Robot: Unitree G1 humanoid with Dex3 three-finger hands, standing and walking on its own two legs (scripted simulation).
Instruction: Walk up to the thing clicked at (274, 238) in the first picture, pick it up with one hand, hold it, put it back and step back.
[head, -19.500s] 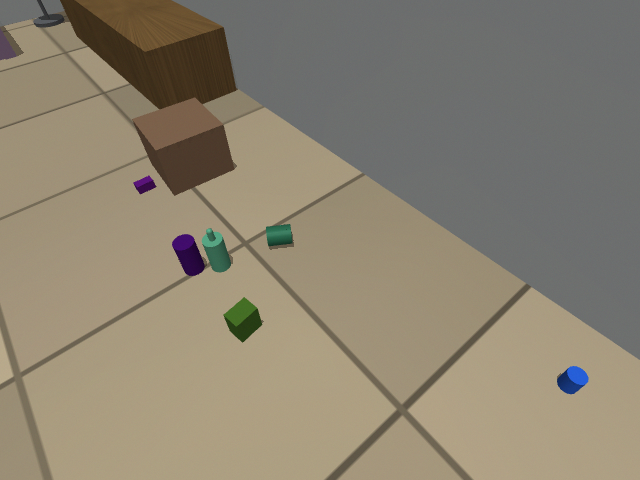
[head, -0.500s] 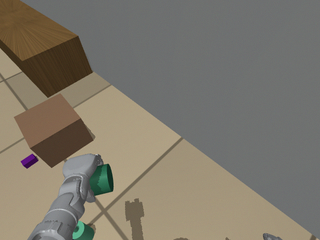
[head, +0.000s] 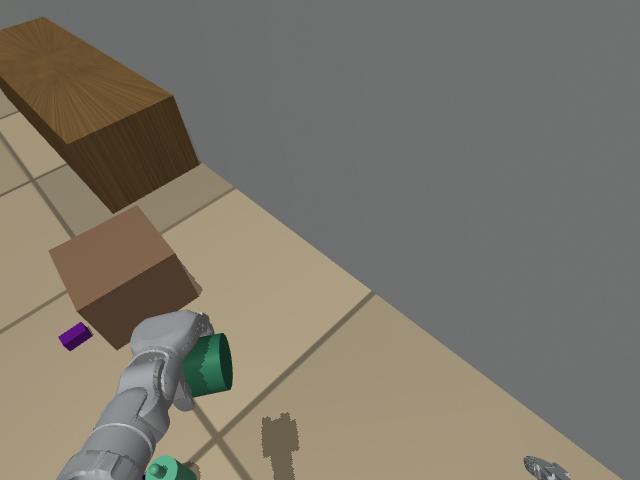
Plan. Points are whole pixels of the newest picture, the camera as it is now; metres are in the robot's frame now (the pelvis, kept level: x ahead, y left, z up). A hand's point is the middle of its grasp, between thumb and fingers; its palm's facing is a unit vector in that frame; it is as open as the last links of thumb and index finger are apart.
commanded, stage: hold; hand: left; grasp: from above
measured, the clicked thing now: (192, 367) +0.32 +0.22 -0.08
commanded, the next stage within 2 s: crouch in 1.30 s
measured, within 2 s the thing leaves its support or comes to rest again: neither
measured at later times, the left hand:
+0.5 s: hand (174, 373) +0.29 +0.22 -0.03, palm faces -0.42 -0.09 -0.91, open 10.6 cm
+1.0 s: hand (174, 375) +0.29 +0.22 -0.03, palm faces -0.43 -0.09 -0.90, open 10.7 cm
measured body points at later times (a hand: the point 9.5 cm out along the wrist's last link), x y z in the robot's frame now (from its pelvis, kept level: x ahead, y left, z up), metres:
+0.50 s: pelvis -0.01 +0.00 +0.01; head +0.00 -0.02 +0.46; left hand +0.31 +0.23 +0.02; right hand +0.12 -0.26 -0.11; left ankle +0.01 +0.13 -0.73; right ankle +0.00 -0.13 -0.73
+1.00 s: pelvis -0.01 +0.00 +0.01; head +0.00 -0.02 +0.46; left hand +0.30 +0.22 +0.02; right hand +0.14 -0.25 -0.11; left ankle +0.01 +0.13 -0.73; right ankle +0.00 -0.13 -0.73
